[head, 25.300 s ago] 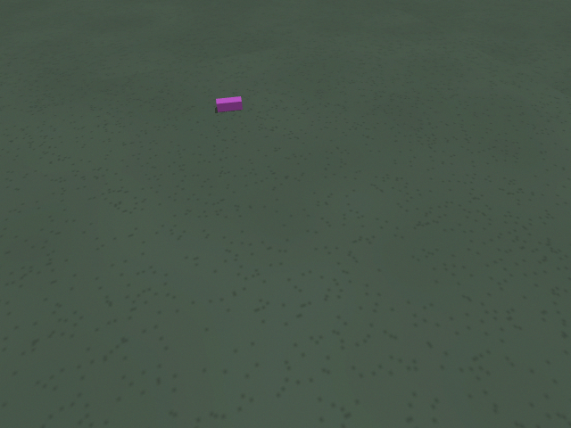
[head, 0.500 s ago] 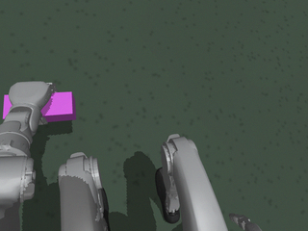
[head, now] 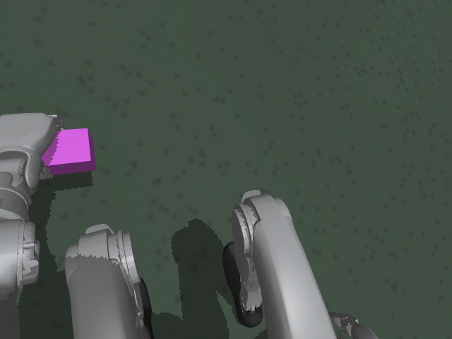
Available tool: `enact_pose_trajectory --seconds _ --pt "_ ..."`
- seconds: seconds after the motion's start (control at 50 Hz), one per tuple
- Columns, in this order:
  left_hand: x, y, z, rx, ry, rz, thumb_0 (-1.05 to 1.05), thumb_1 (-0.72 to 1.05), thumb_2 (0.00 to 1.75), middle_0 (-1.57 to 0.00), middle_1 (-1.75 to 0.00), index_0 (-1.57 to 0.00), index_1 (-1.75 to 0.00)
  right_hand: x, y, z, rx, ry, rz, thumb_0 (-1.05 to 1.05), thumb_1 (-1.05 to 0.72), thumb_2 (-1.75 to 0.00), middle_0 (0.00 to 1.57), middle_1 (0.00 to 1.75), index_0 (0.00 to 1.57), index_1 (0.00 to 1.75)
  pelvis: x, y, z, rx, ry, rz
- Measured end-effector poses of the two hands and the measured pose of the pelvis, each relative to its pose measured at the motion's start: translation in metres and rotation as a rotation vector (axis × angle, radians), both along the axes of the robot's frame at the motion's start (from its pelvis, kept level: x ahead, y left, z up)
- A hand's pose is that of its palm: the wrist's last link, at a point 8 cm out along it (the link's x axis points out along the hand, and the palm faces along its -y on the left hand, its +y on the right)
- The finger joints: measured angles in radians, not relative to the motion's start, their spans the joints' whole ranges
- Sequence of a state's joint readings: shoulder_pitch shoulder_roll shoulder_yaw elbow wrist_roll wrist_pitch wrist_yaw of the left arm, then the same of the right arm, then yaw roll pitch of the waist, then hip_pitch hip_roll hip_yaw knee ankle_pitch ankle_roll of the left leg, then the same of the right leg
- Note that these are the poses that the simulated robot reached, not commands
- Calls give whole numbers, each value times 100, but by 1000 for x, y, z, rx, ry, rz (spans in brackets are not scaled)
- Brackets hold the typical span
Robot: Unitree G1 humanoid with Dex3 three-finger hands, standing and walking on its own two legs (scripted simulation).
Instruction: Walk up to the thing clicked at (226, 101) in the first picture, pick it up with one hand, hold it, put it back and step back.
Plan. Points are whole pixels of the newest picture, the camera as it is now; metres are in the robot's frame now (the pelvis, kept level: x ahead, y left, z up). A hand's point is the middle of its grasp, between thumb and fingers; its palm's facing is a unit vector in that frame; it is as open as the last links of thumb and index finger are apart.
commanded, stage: lower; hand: left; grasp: from above
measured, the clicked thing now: (44, 154) +0.48 +0.26 -0.21
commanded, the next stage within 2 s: rest in 0.32 s
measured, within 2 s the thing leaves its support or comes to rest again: rests again in 1.76 s
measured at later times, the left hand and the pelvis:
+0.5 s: hand (49, 158) +0.47 +0.25 -0.23, palm faces -0.47 -0.01 -0.88, open 9.5 cm; pelvis +0.00 +0.00 -0.03, yaw -2 degrees
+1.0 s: hand (58, 159) +0.48 +0.25 -0.27, palm faces -0.47 -0.04 -0.88, open 9.5 cm; pelvis +0.00 +0.00 -0.05, yaw -5 degrees
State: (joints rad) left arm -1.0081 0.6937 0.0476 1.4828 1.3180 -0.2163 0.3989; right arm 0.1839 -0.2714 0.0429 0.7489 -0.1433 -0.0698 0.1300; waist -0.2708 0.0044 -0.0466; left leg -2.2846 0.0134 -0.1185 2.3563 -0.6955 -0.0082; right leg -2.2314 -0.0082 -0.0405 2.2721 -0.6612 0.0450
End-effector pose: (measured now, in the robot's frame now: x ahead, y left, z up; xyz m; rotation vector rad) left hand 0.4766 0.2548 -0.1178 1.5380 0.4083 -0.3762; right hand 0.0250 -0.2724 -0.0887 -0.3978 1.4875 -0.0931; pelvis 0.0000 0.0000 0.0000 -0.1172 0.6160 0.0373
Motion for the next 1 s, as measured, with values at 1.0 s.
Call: enact_pose_trajectory --seconds 1.0 --pt "12 -2 -93 -45 -16 1 -4 8 37 -80 -40 -79 -38 -25 3 -12 -6 91 115 0 -91 -89 20 30 21 30 3 2 -47 -65 -82 -44"
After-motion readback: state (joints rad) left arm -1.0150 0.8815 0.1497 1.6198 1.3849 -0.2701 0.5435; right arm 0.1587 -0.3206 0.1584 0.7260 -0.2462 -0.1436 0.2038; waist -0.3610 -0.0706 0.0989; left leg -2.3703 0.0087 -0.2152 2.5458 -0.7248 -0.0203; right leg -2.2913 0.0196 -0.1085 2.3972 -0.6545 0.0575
